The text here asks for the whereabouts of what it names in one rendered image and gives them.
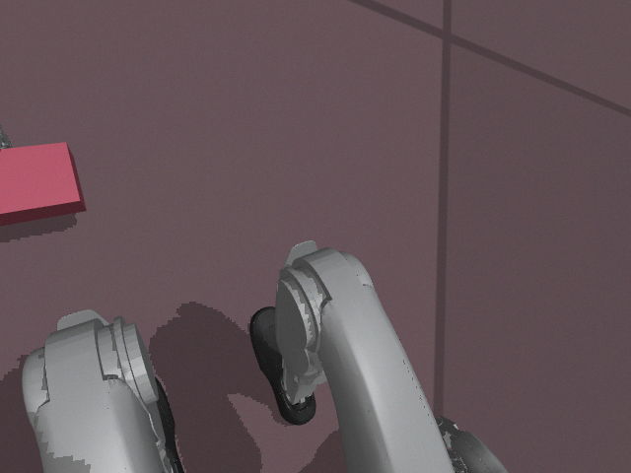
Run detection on right robot hand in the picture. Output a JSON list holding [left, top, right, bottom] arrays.
[[435, 416, 508, 473]]

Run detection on carton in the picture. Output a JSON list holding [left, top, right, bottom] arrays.
[[0, 142, 87, 226]]

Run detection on left robot foot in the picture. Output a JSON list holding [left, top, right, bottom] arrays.
[[155, 378, 184, 473]]

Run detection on right robot foot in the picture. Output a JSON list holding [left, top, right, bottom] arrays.
[[249, 306, 316, 426]]

